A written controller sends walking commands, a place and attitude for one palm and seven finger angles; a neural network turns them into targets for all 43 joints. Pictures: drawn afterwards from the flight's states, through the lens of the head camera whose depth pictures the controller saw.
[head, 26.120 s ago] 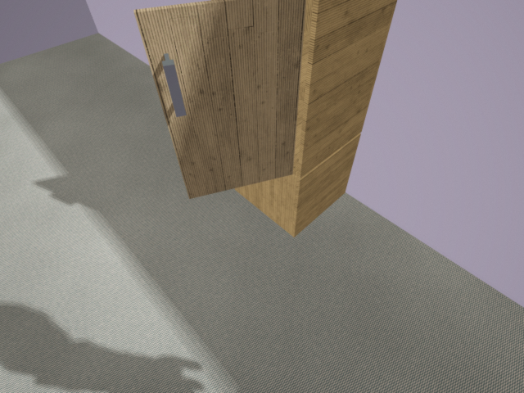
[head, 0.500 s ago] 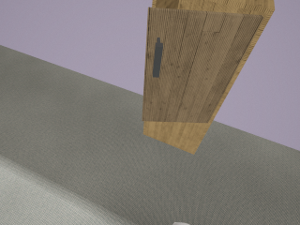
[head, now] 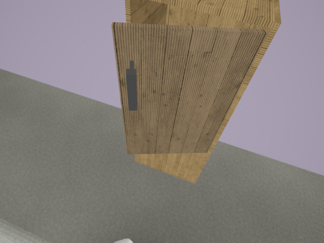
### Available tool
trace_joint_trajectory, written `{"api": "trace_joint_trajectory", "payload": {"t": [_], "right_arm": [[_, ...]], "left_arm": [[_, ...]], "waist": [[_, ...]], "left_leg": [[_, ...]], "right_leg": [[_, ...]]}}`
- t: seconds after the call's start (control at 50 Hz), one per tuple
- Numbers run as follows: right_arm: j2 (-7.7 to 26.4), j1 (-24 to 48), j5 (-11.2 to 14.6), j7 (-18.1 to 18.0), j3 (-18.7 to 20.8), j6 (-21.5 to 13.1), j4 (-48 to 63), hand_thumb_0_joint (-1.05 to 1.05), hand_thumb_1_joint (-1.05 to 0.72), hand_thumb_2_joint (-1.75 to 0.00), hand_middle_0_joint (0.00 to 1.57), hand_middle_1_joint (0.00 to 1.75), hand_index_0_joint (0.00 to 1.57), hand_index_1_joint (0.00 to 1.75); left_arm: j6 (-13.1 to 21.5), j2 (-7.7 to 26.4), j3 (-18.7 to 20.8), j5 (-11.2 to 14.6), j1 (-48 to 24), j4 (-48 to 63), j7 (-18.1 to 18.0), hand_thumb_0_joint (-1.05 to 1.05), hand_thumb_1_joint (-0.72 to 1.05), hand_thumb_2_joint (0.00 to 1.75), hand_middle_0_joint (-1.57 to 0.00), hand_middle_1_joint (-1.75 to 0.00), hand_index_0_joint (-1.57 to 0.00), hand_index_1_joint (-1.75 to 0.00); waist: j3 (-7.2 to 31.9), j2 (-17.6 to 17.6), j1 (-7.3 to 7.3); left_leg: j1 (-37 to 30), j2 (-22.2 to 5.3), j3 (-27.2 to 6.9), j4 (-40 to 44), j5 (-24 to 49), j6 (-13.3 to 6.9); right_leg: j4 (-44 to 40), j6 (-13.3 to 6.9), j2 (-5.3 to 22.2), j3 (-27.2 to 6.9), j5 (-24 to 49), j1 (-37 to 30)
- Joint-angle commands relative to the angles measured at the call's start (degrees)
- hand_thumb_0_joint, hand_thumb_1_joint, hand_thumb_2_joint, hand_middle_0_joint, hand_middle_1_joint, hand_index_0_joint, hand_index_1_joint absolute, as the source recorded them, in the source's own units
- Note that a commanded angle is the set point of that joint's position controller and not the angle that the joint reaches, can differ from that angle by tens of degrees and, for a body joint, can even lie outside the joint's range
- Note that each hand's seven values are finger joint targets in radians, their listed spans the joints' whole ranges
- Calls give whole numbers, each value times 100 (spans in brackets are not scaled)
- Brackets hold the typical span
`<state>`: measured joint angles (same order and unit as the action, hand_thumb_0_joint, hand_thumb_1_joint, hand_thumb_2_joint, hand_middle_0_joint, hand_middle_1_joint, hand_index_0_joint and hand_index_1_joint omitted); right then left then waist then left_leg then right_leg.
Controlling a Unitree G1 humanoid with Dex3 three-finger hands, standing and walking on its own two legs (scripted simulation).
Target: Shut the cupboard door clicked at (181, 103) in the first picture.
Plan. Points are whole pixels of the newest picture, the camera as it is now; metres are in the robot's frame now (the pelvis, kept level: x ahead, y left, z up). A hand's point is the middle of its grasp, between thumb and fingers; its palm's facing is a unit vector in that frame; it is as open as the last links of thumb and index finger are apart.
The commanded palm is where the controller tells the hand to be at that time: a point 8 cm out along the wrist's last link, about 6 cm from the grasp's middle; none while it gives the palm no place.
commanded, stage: come to a stop and stand still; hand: left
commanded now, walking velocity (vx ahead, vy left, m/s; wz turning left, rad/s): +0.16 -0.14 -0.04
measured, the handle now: (132, 86) +0.50 +0.12 +0.10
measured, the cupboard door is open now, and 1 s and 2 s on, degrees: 24 24 24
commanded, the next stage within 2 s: look again from close up in 1.20 s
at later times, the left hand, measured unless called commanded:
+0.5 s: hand out of the picture +0.15 +0.14 -0.16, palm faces +0.01 -0.97 -0.26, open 7.4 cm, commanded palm none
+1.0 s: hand out of the picture +0.08 +0.21 -0.16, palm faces -0.02 -0.96 -0.28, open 7.4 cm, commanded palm none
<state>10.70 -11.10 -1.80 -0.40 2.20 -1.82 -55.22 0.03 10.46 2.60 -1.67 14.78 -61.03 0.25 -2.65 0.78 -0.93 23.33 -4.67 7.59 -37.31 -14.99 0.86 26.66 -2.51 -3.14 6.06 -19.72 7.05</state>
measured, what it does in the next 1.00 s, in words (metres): steps on the spot: left foot, then right foot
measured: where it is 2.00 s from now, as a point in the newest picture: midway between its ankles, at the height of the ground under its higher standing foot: outside the picture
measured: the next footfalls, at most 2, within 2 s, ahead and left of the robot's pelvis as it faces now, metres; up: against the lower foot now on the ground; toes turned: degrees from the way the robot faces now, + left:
left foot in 0.02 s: +0.11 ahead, +0.09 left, +0.00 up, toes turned +8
right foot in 0.32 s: +0.12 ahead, -0.19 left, +0.00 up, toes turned +6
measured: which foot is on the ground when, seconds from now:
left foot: up 0.00-0.00, down 0.02-0.32, up 0.34-0.66, down 0.68-1.00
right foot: down 0.00-0.02, up 0.04-0.30, down 0.32-1.00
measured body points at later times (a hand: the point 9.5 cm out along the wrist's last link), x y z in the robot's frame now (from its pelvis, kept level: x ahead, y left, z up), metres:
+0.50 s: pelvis +0.08 -0.05 +0.00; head +0.13 -0.07 +0.45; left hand +0.15 +0.19 -0.14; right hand +0.14 -0.31 -0.15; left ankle +0.03 +0.07 -0.65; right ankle +0.10 -0.19 -0.73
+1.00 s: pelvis +0.05 +0.01 +0.00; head +0.05 -0.01 +0.45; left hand +0.08 +0.26 -0.14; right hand +0.13 -0.21 -0.15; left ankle +0.06 +0.08 -0.73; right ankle +0.08 -0.12 -0.73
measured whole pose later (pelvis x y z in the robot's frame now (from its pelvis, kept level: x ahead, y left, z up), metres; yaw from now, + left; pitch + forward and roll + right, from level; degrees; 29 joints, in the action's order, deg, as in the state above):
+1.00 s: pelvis +0.05 +0.01 +0.00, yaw -2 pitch -1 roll +1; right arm 10.2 -13.4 -0.9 -0.4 1.2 0.3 -50.0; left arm -1.7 10.3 -0.6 -1.6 17.3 -55.7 -1.6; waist -0.6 -2.6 0.3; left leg 14.1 2.8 8.2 -31.1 -16.7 -4.4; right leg 35.1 0.6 2.4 -1.2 -15.6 18.8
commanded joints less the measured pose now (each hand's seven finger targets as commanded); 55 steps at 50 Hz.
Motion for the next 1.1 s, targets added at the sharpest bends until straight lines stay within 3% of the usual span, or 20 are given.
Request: {"api": "trace_joint_trajectory", "payload": {"t": [0.0, 0.02, 0.06, 0.1, 0.18, 0.26, 0.3, 0.34, 0.44, 0.52, 0.6, 0.62, 0.66, 0.72, 0.8, 0.84, 0.86, 0.9, 0.98, 1.08], "right_arm": [[1591, -2143, -133, -196, 330, -43, -327, 0, -90, -90, 20, 30, 20, 30], [1525, -1761, -65, -242, 293, -2, -234, 0, -90, -90, 20, 30, 20, 30], [1013, -812, -21, -277, 132, -4, 95, 0, -90, -90, 20, 30, 20, 30], [820, -443, -17, -307, 49, -29, 102, 0, -90, -90, 20, 30, 20, 30], [901, -393, 70, -255, 146, 109, -34, 0, -90, -90, 20, 30, 20, 30], [921, -182, 90, -180, 301, 291, 5, 0, -90, -90, 20, 30, 20, 30], [513, -418, 146, -90, 301, 353, 106, 0, -90, -90, 20, 30, 20, 30], [397, -234, 151, -125, 279, 507, 162, 0, -90, -90, 20, 30, 20, 30], [577, 28, 128, -52, 235, 453, 198, 0, -90, -90, 20, 30, 20, 30], [477, 105, 145, 0, 175, 420, 248, 0, -90, -90, 20, 30, 20, 30], [470, -554, 140, -8, 151, 356, 28, 0, -90, -90, 20, 30, 20, 30], [906, -655, 212, 20, 244, 187, 410, 0, -90, -90, 20, 30, 20, 30], [1145, -337, 6, 10, 215, 169, 827, 0, -90, -90, 20, 30, 20, 30], [862, 116, -13, -84, 130, 249, 1065, 0, -90, -90, 20, 30, 20, 30], [822, 117, 54, -70, 88, 190, 1135, 0, -90, -90, 20, 30, 20, 30], [580, -249, 122, -44, 44, 210, 1053, 0, -90, -90, 20, 30, 20, 30], [514, -434, 98, -33, 28, 223, 959, 0, -90, -90, 20, 30, 20, 30], [593, -680, 91, -26, 43, 211, 774, 0, -90, -90, 20, 30, 20, 30], [713, -551, 52, -40, 39, 59, 645, 0, -90, -90, 20, 30, 20, 30], [663, -532, 68, -75, -40, -2, 411, 0, -90, -90, 20, 30, 20, 30]], "left_arm": [[78, 397, 72, 70, 26, 640, 62, 0, 90, 90, -20, -30, -20, -30], [31, 614, 118, -10, -86, 610, 38, 0, 90, 90, -20, -30, -20, -30], [-15, 532, 150, 1, -171, 589, 33, 0, 90, 90, -20, -30, -20, -30], [-140, 301, 113, 62, 9, 467, 18, 0, 90, 90, -20, -30, -20, -30], [-164, 251, 35, 65, 40, 427, -86, 0, 90, 90, -20, -30, -20, -30], [-93, 576, 145, 12, 301, 473, -122, 0, 90, 90, -20, -30, -20, -30], [-11, 1213, 231, -54, 257, 537, -161, 0, 90, 90, -20, -30, -20, -30], [-7, 1347, 257, -12, 244, 531, -218, 0, 90, 90, -20, -30, -20, -30], [-28, 1153, 297, -13, -154, 704, -306, 0, 90, 90, -20, -30, -20, -30], [-39, 1250, 321, -49, -125, 733, -290, 0, 90, 90, -20, -30, -20, -30], [-86, 1230, 288, 2, -355, 727, -252, 0, 90, 90, -20, -30, -20, -30], [25, 1073, 143, 69, -293, 810, -494, 0, 90, 90, -20, -30, -20, -30], [-141, 642, -39, 81, 40, 1079, -395, 0, 90, 90, -20, -30, -20, -30], [-267, 609, -37, 39, -230, 1037, -285, 0, 90, 90, -20, -30, -20, -30], [-71, 584, -62, 42, 308, 924, -199, 0, 90, 90, -20, -30, -20, -30], [22, 866, -128, 16, 95, 1012, -205, 0, 90, 90, -20, -30, -20, -30], [37, 950, -116, 13, -79, 1070, -204, 0, 90, 90, -20, -30, -20, -30], [50, 926, -113, 35, -242, 1103, -217, 0, 90, 90, -20, -30, -20, -30], [-10, 714, -114, 32, 50, 1047, -218, 0, 90, 90, -20, -30, -20, -30], [-3, 571, -159, 35, 274, 753, -208, 0, 90, 90, -20, -30, -20, -30]], "waist": [[591, -1946, -696], [431, -1387, -534], [-173, -1257, -105], [155, -885, 142], [574, -1054, 44], [411, -730, 240], [542, 861, 184], [604, 1300, 333], [818, 1158, 293], [790, 1187, 333], [707, 1100, -23], [1556, -541, -235], [1123, -2560, 137], [-143, -1518, 181], [204, -179, 379], [23, 355, 14], [-10, 186, -137], [101, 1072, -189], [-67, -202, 53], [61, -314, 168]], "left_leg": [[-2828, -2468, -3738, 2155, 781, -1237], [-2290, -2466, -3613, 2324, 597, -1214], [-1093, -2001, -2518, 2254, 1668, -1130], [-1077, -1457, -1243, 1877, 3541, -964], [-1540, -1119, -678, 1410, 4163, -884], [-1088, -786, -510, 742, 2689, -440], [-321, 348, 57, -706, -522, 85], [97, 499, -794, -2547, -2320, 55], [620, 417, -970, -2730, -1542, 233], [167, 484, -725, -1421, -1398, 242], [-1211, 559, -400, 911, 91, 174], [-1409, 96, -278, 1373, 454, 168], [-1436, -1012, -1624, 1449, 3035, -479], [-197, -801, -1365, 1583, 2272, -867], [-328, -506, -1211, 1177, 712, -712], [-670, 164, -865, 966, -754, -336], [-964, 279, -861, 1089, -731, -303], [-1217, 214, -830, 1050, -553, -328], [-628, -278, -1442, 2210, -944, -472], [-718, -283, -1342, 2405, -548, -448]], "right_leg": [[3269, -64, 23, -322, -1599, 2772], [3999, -5, 309, -894, -1264, 2948], [4074, 229, 677, -935, -650, 2631], [3110, 397, 673, -800, -346, 1875], [1392, 429, 442, -250, 28, 1128], [288, 310, 533, -309, 1902, 446], [-277, -405, 2135, -1946, 4701, 133], [-547, -1063, 2766, -2442, 5088, 301], [-191, -860, 2327, -1632, 5030, -396], [-273, -811, 2206, -1520, 4505, -306], [-59, -329, 1793, -1296, 2816, 460], [868, -68, 1563, -1113, 3166, -124], [1922, 229, 647, -278, -825, 1422], [2801, 184, 490, -609, -866, 1637], [676, 137, 518, -682, 324, 807], [-339, -287, 1237, -1903, 24, 1513], [-412, -408, 1313, -2011, -240, 1835], [-449, -262, 1087, -1730, -689, 1920], [126, -19, 621, -1087, 103, 1270], [74, -2, 677, -987, 620, 872]]}}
